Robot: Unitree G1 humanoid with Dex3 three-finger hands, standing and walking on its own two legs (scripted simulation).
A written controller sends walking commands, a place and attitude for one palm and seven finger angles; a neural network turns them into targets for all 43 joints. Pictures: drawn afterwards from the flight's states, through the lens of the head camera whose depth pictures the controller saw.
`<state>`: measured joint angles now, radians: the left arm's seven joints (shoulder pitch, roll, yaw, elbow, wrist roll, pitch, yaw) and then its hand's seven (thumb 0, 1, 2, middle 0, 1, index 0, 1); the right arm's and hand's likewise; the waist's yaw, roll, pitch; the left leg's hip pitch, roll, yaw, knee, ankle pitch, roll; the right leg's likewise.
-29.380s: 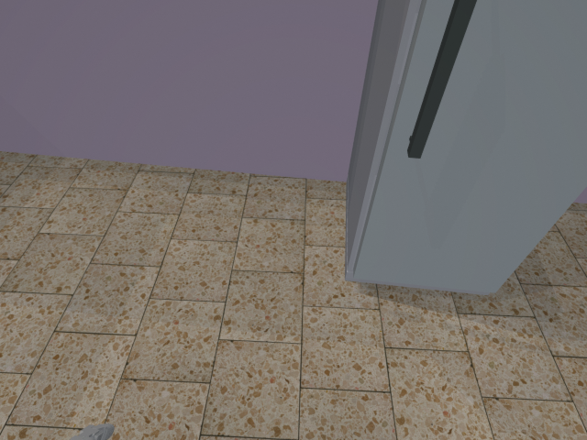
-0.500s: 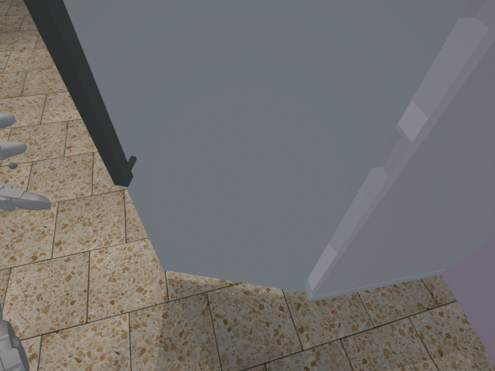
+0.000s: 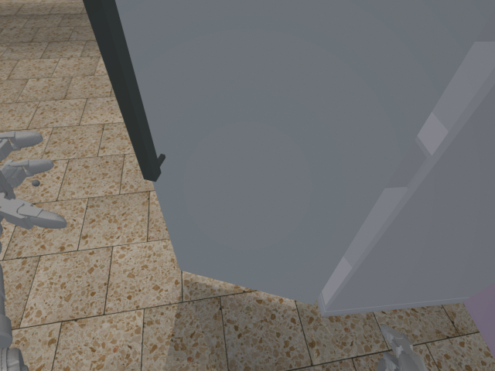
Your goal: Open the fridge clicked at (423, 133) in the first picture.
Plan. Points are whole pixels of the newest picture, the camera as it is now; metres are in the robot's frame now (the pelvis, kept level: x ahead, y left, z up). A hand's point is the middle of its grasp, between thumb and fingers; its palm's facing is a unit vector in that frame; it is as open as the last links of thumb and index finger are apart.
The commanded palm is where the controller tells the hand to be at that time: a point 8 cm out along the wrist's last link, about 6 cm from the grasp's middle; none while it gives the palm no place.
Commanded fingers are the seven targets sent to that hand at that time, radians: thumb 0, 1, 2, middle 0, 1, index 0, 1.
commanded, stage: draw the hand back to the body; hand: left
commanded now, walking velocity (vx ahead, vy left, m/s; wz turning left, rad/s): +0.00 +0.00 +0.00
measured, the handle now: (130, 70) +0.52 +0.25 +0.21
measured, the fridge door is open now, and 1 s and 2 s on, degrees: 70 70 70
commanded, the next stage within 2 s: step back with the hand held close in 1.54 s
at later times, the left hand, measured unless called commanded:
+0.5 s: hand (29, 213) +0.27 +0.31 +0.15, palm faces +0.13 -0.99 -0.04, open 14.5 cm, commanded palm +0.23 +0.35 +0.16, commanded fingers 0.00 -0.26 0.34 -0.24 -0.98 -0.24 -0.98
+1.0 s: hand (41, 219) +0.25 +0.27 +0.17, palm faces +0.49 -0.79 -0.36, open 10.4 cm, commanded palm +0.19 +0.30 +0.19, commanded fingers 0.00 0.65 0.78 -0.21 -0.45 -0.21 -0.45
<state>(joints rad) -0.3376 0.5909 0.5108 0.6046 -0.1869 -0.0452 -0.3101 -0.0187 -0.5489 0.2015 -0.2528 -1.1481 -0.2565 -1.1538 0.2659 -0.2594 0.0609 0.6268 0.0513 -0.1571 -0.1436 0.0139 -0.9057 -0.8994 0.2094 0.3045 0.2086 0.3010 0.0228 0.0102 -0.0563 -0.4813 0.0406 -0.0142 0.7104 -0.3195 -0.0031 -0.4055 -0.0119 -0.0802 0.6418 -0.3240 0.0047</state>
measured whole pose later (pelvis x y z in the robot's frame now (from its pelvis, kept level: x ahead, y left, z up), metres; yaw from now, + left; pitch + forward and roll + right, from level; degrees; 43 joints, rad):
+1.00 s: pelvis +0.03 -0.01 +0.02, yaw -2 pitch -4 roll +0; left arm 0.32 0.36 0.38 -0.21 -0.07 -0.09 0.12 -0.01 0.30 0.61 -0.23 -0.65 -0.23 -0.66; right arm 0.21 -0.22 0.03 0.68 -0.01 -0.17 -0.10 0.02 -0.91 -0.90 0.21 0.30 0.21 0.30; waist 0.07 0.04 0.01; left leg -0.13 0.03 0.04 0.44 -0.25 -0.01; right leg -0.10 -0.01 -0.04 0.44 -0.27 0.00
